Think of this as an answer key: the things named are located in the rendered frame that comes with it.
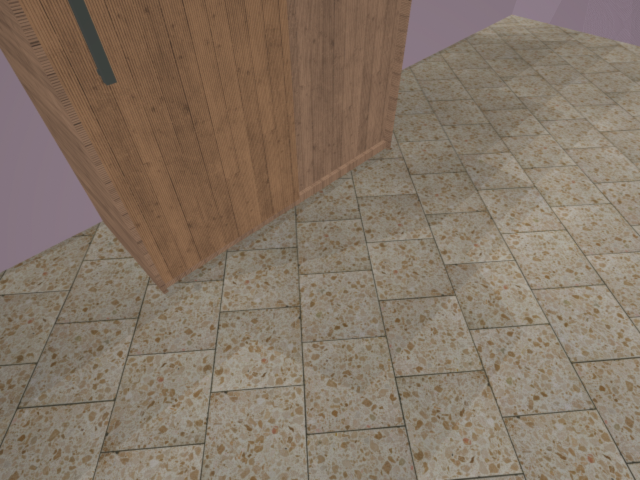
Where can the handle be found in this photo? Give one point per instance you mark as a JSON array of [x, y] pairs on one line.
[[93, 42]]

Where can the wardrobe door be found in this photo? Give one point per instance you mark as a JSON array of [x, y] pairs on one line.
[[342, 55], [198, 133]]

